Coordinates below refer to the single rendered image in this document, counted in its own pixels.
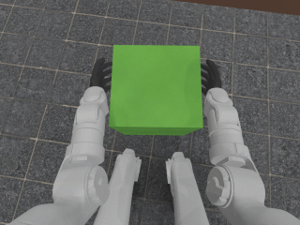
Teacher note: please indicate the right robot foot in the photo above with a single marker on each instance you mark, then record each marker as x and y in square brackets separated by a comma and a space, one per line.
[172, 202]

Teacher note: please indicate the carton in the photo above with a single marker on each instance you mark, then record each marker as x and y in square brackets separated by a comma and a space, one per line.
[156, 90]

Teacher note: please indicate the robot right upper arm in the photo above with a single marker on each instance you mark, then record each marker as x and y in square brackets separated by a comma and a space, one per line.
[239, 195]

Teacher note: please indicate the left robot forearm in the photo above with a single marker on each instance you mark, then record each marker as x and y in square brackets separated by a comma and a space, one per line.
[86, 145]

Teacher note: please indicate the left robot hand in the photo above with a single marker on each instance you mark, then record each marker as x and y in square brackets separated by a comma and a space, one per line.
[97, 75]

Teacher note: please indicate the robot left upper arm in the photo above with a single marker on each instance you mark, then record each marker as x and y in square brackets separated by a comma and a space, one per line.
[77, 194]

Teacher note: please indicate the right robot forearm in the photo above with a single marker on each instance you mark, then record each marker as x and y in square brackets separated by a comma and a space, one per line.
[225, 133]

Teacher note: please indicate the right robot thigh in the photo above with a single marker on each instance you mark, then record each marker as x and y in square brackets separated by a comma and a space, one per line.
[187, 201]

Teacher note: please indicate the right robot hand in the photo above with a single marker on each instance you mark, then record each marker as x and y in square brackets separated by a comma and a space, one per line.
[212, 77]

